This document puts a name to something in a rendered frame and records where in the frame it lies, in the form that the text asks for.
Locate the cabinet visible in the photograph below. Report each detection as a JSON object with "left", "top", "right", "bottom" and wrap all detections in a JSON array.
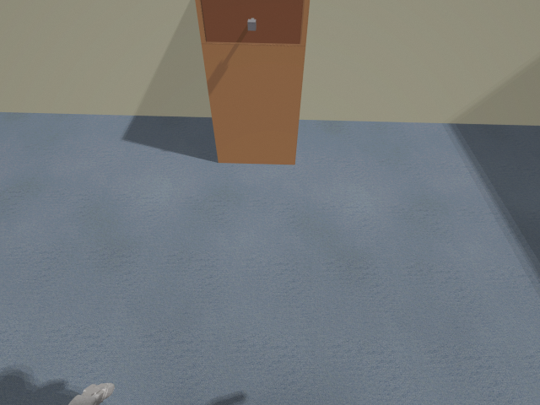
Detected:
[{"left": 195, "top": 0, "right": 310, "bottom": 165}]

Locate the handle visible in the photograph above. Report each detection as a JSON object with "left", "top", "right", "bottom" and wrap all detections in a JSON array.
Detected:
[{"left": 247, "top": 18, "right": 257, "bottom": 31}]

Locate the drawer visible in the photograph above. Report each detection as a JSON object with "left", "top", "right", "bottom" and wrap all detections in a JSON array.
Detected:
[{"left": 202, "top": 0, "right": 303, "bottom": 44}]

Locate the left robot hand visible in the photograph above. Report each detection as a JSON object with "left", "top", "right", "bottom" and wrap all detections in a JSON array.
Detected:
[{"left": 68, "top": 383, "right": 115, "bottom": 405}]

